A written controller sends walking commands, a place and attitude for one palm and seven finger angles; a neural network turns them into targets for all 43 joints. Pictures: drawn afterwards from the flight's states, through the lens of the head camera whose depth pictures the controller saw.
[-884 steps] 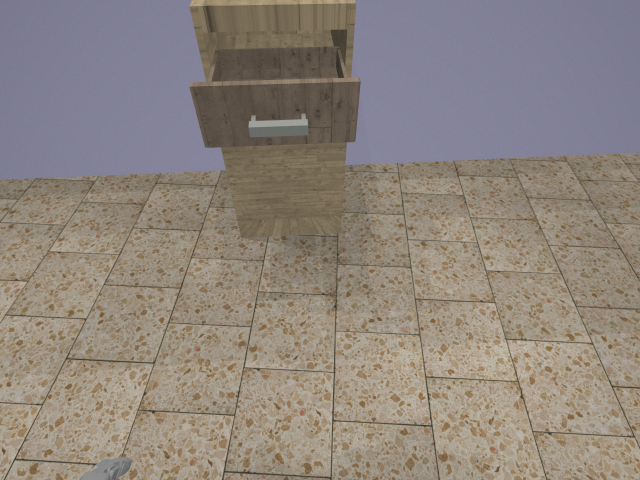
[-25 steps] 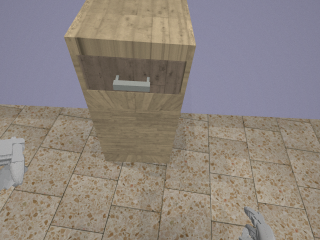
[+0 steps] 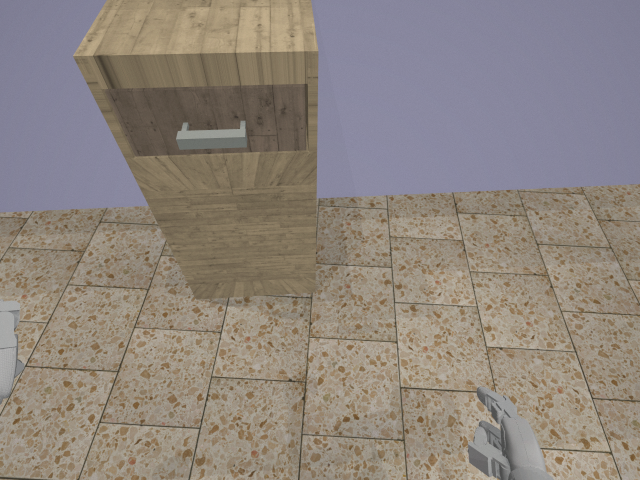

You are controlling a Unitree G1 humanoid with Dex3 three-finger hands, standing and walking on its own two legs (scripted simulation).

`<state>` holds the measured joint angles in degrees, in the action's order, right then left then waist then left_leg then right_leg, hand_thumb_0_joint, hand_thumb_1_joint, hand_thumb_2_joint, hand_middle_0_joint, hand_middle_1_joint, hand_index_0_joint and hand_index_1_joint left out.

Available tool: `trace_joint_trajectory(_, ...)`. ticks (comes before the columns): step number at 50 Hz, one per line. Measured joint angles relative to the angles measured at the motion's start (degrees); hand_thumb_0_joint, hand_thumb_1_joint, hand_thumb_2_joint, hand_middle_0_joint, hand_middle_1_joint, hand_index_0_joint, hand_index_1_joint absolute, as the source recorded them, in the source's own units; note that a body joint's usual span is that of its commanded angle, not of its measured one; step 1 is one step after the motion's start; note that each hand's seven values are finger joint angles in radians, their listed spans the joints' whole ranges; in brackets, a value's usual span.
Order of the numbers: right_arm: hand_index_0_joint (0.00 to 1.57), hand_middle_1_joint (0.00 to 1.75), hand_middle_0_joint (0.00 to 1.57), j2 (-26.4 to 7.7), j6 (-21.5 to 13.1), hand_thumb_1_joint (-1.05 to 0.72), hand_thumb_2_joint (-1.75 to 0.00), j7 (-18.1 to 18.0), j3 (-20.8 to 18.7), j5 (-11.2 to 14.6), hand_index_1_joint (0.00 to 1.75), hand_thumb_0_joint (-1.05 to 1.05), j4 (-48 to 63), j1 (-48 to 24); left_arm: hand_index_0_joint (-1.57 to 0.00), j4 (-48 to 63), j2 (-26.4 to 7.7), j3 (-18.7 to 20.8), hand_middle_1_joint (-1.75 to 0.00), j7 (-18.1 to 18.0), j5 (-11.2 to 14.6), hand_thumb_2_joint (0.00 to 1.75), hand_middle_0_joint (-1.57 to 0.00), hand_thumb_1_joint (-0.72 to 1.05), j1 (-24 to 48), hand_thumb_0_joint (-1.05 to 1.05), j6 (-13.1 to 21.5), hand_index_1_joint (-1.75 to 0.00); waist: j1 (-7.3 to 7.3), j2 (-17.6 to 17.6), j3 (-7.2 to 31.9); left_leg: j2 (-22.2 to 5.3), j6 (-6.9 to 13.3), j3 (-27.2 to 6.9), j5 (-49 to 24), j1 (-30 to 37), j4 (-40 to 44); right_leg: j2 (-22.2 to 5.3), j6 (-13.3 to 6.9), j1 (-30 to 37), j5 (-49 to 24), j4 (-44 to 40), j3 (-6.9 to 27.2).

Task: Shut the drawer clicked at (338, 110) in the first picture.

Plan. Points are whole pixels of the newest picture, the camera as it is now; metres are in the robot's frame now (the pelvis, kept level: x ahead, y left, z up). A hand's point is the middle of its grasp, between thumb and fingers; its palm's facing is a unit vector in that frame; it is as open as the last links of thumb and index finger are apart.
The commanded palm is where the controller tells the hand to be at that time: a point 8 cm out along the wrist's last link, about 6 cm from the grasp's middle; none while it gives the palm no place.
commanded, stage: step back with the hand held close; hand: left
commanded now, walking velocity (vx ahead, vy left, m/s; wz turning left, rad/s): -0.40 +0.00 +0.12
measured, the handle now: (213, 132) +0.73 +0.27 -0.03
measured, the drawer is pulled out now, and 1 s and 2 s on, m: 0.00 0.00 0.00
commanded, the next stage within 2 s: stop stepping back and stand still in 0.02 s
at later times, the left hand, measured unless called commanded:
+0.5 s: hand out of the picture +0.03 +0.20 +0.16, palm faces +0.50 -0.76 -0.42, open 3.2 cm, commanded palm -0.03 +0.23 +0.17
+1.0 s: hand out of the picture -0.02 +0.18 +0.16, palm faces +0.50 -0.75 -0.43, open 3.2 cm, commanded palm -0.08 +0.22 +0.17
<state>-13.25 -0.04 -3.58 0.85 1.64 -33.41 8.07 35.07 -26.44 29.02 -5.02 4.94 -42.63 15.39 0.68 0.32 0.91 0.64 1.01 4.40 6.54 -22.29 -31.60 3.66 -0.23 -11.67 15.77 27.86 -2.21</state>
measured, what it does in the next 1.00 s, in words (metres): walks backwards: right foot, then left foot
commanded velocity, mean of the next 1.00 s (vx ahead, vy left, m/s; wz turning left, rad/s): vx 0.14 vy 0.06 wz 0.01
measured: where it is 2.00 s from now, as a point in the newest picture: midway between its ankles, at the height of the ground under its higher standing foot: outside the picture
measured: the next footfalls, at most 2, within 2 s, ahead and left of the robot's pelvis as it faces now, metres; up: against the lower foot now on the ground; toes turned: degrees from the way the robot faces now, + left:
right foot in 0.28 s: +0.01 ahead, -0.17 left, +0.01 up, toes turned +1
left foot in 0.56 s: -0.15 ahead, +0.08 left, +0.00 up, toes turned +10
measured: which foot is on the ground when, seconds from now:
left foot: down 0.00-0.26, up 0.28-0.54, down 0.56-0.78, up 0.80-1.00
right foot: down 0.00-0.02, up 0.04-0.26, down 0.28-0.56, up 0.58-0.76, down 0.78-1.00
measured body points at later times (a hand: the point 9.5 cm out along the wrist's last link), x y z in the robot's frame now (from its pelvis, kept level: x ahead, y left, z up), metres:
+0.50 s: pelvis -0.13 -0.06 +0.00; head -0.14 -0.07 +0.45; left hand +0.00 +0.24 +0.18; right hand +0.04 -0.31 -0.09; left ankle -0.17 +0.07 -0.71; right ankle -0.04 -0.17 -0.74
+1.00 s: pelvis -0.17 -0.07 -0.01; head -0.17 -0.07 +0.44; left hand -0.05 +0.22 +0.18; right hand +0.01 -0.29 -0.10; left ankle -0.17 +0.06 -0.72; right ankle -0.10 -0.16 -0.75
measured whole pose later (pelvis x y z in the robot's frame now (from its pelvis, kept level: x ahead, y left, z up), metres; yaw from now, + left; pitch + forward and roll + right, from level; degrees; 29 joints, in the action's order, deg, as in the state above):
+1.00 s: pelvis -0.17 -0.07 -0.01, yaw +9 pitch -1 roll +2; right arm -11.6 -6.7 -4.4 -0.4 -0.8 -37.9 13.7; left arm 32.3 -19.2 19.9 -7.5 0.3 -35.2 12.9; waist -0.2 2.9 -0.7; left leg -1.1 2.0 5.2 21.3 -19.2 -40.6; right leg -2.3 -2.6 -18.4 12.9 31.6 -3.3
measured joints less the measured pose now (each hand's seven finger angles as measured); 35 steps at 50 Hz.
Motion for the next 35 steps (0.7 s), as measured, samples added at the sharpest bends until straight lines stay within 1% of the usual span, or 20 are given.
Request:
trace_joint_trajectory(1, 0.20, 0.30, 0.20, -0.83, -0.30, -0.91, -0.90, -0.20, -0.53, -0.18, 0.30, 0.02, 0.09, -0.13, -1.40, -1.44, 1.44, -1.25, -1.60, -0.36, 0.00, 0.90, -1.40, 0.88, 1.29, 0.01, -1.16, -1.60, -0.06, -1.32, 0.00, -0.53, 0.85, -0.16, -0.84, 2.38, 3.99, 0.49, 1.88, -2.66, -0.63, 5.14, -0.56)
trace_joint_trajectory(2, 0.20, 0.30, 0.20, -1.08, -1.08, -0.91, -0.90, -0.22, -1.32, -0.46, 0.30, 0.02, -0.09, -0.50, -1.40, -2.69, 2.25, -2.64, -1.60, -0.69, -0.18, 0.90, -1.40, 0.88, 3.22, 0.01, -2.07, -1.60, -0.18, -1.52, -0.53, -0.33, 1.55, -0.25, 1.31, 3.68, 6.17, 0.58, 3.07, -6.07, 3.17, 12.35, 0.42)
trace_joint_trajectory(4, 0.20, 0.30, 0.20, -0.94, -3.18, -0.91, -0.90, 0.16, -2.49, -1.32, 0.30, 0.02, -0.60, -1.13, -1.40, -4.95, 3.65, -5.97, -1.60, -1.16, -1.09, 0.90, -1.40, 0.89, 7.56, 0.01, -2.75, -1.60, -0.52, -0.77, -2.61, 0.59, 1.98, -0.79, 3.48, 4.87, 7.96, 0.55, 3.05, -12.13, 11.04, 24.65, 3.96)
trace_joint_trajectory(5, 0.20, 0.30, 0.20, -0.64, -4.10, -0.91, -0.90, 0.33, -2.76, -1.59, 0.30, 0.02, -0.76, -1.19, -1.40, -5.47, 4.29, -7.56, -1.60, -1.25, -1.45, 0.90, -1.40, 0.89, 9.19, 0.01, -3.32, -1.60, -0.70, -0.24, -3.68, 0.93, 1.77, -1.22, 2.95, 5.15, 8.38, 0.02, 2.61, -13.95, 12.36, 26.68, 4.95)
trace_joint_trajectory(8, 0.20, 0.30, 0.20, 0.93, -5.58, -0.91, -0.90, 0.77, -2.32, -1.62, 0.30, 0.01, -0.19, -0.28, -1.40, -3.17, 4.36, -9.92, -1.60, -1.48, -1.98, 0.90, -1.40, 0.89, 9.59, 0.01, -5.85, -1.60, -0.91, 1.50, -5.66, 0.80, 0.54, -2.12, 0.41, 5.61, 8.86, -2.63, 2.21, -16.07, 10.83, 23.35, 4.75)
trace_joint_trajectory(11, 0.20, 0.30, 0.20, 2.50, -5.89, -0.91, -0.90, 0.56, -0.96, -1.17, 0.30, 0.01, 1.74, 2.15, -1.40, 0.96, 1.86, -8.44, -1.60, -2.17, -2.46, 0.90, -1.40, 0.89, 5.52, 0.02, -6.05, -1.60, -1.31, 2.00, -5.61, -0.68, -0.13, -3.11, 1.27, 4.26, 5.60, -4.05, 2.32, -13.45, 7.65, 17.49, 2.86)
trace_joint_trajectory(13, 0.20, 0.30, 0.20, 3.32, -6.03, -0.91, -0.90, 0.18, -0.44, -0.88, 0.30, 0.01, 3.21, 4.72, -1.40, 3.04, -0.93, -5.93, -1.60, -2.89, -3.21, 0.90, -1.40, 0.89, 3.18, 0.02, -5.32, -1.60, -1.60, 2.52, -4.24, -1.39, -0.31, -3.15, 6.38, 1.26, 0.15, -4.99, 2.01, -8.44, 7.85, 11.13, 2.45)
trace_joint_trajectory(14, 0.20, 0.30, 0.20, 3.42, -6.13, -0.91, -0.90, 0.12, -0.46, -0.82, 0.30, 0.01, 3.42, 5.50, -1.40, 3.76, -1.88, -4.63, -1.60, -3.25, -3.41, 0.90, -1.40, 0.88, 2.81, 0.02, -4.63, -1.60, -1.03, 3.02, -3.34, -1.30, -0.59, -3.06, 11.93, -1.56, -4.48, -5.29, 1.13, -7.88, 7.09, 7.96, 3.23)
trace_joint_trajectory(15, 0.20, 0.30, 0.20, 2.91, -6.03, -0.91, -0.90, 0.08, -0.74, -0.99, 0.30, 0.01, 2.51, 5.26, -1.40, 3.75, -1.33, -4.40, -1.60, -3.38, -3.43, 0.90, -1.40, 0.88, 3.60, 0.01, -4.00, -1.60, -0.18, 2.46, -3.42, -1.11, -0.84, -4.25, 15.54, -4.26, -11.17, -4.87, 0.41, -9.00, 2.84, 8.39, 3.14)
trace_joint_trajectory(17, 0.20, 0.30, 0.20, 1.63, -5.34, -0.91, -0.90, 0.33, -1.42, -1.89, 0.30, 0.01, -0.93, 4.26, -1.40, 2.27, 1.21, -5.04, -1.60, -2.99, -3.53, 0.90, -1.40, 0.88, 6.19, 0.01, -2.90, -1.60, 0.63, 1.58, -3.80, -0.04, -1.28, -5.43, 16.23, -7.88, -23.78, -4.95, -0.51, -9.31, -1.46, 8.27, 2.69)
trace_joint_trajectory(19, 0.20, 0.30, 0.20, 0.81, -4.11, -0.91, -0.90, 0.28, -1.96, -1.86, 0.30, 0.02, -3.31, 4.49, -1.41, -0.64, 3.79, -5.87, -1.60, -2.61, -3.45, 0.90, -1.41, 0.88, 8.50, 0.01, -2.29, -1.60, 0.94, 1.62, -2.58, 0.46, -1.55, -4.41, 14.25, -8.74, -30.25, -5.95, -0.72, -8.88, -1.83, 6.11, 2.50)
trace_joint_trajectory(20, 0.20, 0.30, 0.20, 0.57, -3.68, -0.91, -0.90, 0.13, -2.12, -1.73, 0.30, 0.02, -3.82, 4.94, -1.41, -2.23, 4.89, -6.11, -1.60, -2.56, -3.31, 0.90, -1.41, 0.88, 8.97, 0.01, -2.25, -1.60, 0.78, 1.81, -1.54, 0.37, -1.55, -3.61, 13.47, -8.07, -30.59, -6.60, -0.64, -8.78, -1.44, 4.80, 2.30)
trace_joint_trajectory(22, 0.20, 0.30, 0.20, 0.30, -3.57, -0.91, -0.90, -0.29, -2.34, -1.44, 0.30, 0.02, -3.89, 5.95, -1.41, -4.97, 6.46, -6.56, -1.60, -2.73, -3.11, 0.90, -1.41, 0.88, 8.92, 0.01, -2.52, -1.60, 0.22, 2.46, 0.40, -0.10, -1.08, -1.84, 13.52, -4.47, -25.91, -8.01, -0.37, -8.86, -1.50, 2.26, 1.73)
trace_joint_trajectory(25, 0.20, 0.30, 0.20, -0.19, -4.90, -0.91, -0.90, -0.78, -2.64, -1.64, 0.30, 0.02, -2.85, 6.85, -1.41, -6.24, 7.18, -7.71, -1.60, -3.36, -3.52, 0.90, -1.41, 0.89, 8.08, 0.01, -3.43, -1.60, -1.07, 3.41, 1.61, -0.76, 0.45, 0.26, 15.99, 4.04, -11.65, -9.44, 0.10, -9.85, -3.41, 0.63, 0.56)
trace_joint_trajectory(27, 0.20, 0.30, 0.20, -1.15, -6.27, -0.91, -0.90, -1.11, -2.99, -2.04, 0.30, 0.02, -1.65, 7.35, -1.41, -4.65, 7.11, -8.88, -1.60, -3.73, -3.99, 0.90, -1.41, 0.89, 7.96, 0.01, -3.87, -1.60, -2.30, 2.67, 1.37, -1.34, 1.89, 0.15, 17.43, 10.22, -0.58, -9.21, 0.43, -11.33, -2.69, 2.68, -0.83)
trace_joint_trajectory(28, 0.20, 0.30, 0.20, -1.71, -7.07, -0.91, -0.90, -1.31, -3.29, -2.27, 0.30, 0.02, -0.86, 7.50, -1.40, -3.29, 6.79, -9.27, -1.60, -3.85, -4.18, 0.90, -1.41, 0.89, 8.13, 0.01, -3.77, -1.60, -3.00, 1.71, 0.92, -1.92, 2.93, -1.27, 17.02, 11.98, 4.05, -8.48, 0.77, -13.00, 0.43, 5.89, -1.41)
trace_joint_trajectory(30, 0.20, 0.30, 0.20, -0.18, -8.13, -0.91, -0.90, -1.45, -3.58, -2.43, 0.30, 0.02, -1.35, 7.00, -1.40, -1.84, 5.19, -8.78, -1.60, -3.88, -5.18, 0.90, -1.41, 0.89, 8.92, 0.01, -3.55, -1.60, -3.22, 3.59, -1.03, -1.25, 0.97, -1.41, 11.61, 11.23, 2.59, -7.85, 1.34, -16.84, 7.40, 18.63, 0.38)
trace_joint_trajectory(32, 0.20, 0.30, 0.20, 1.55, -9.15, -0.91, -0.90, -0.71, -3.18, -2.05, 0.30, 0.02, -2.04, 7.87, -1.41, -1.12, 3.84, -7.68, -1.60, -3.57, -5.37, 0.90, -1.41, 0.88, 8.16, 0.01, -2.67, -1.60, -3.43, 3.93, -0.79, -1.62, -0.31, -1.75, 10.36, 11.20, 1.95, -5.80, 1.33, -19.69, 8.83, 30.84, 0.45)
trace_joint_trajectory(33, 0.20, 0.30, 0.20, 2.23, -9.55, -0.91, -0.90, -0.32, -2.91, -1.83, 0.30, 0.02, -2.32, 8.67, -1.41, -0.83, 3.26, -7.09, -1.60, -3.50, -5.41, 0.90, -1.41, 0.88, 7.74, 0.01, -2.28, -1.60, -3.57, 3.50, -0.23, -1.99, -0.61, -2.26, 10.12, 11.14, 2.14, -5.18, 1.11, -20.08, 8.76, 33.42, -0.30)
trace_joint_trajectory(35, 0.20, 0.30, 0.20, 3.05, -9.75, -0.91, -0.90, 0.03, -2.14, -1.64, 0.30, 0.02, -2.78, 10.03, -1.41, -0.75, 2.51, -5.81, -1.60, -3.50, -5.18, 0.90, -1.41, 0.88, 7.01, 0.01, -1.25, -1.60, -3.24, 2.01, 0.57, -2.93, -1.46, -3.11, 9.84, 11.04, 2.40, -4.80, 0.63, -18.00, 8.29, 29.68, -2.25)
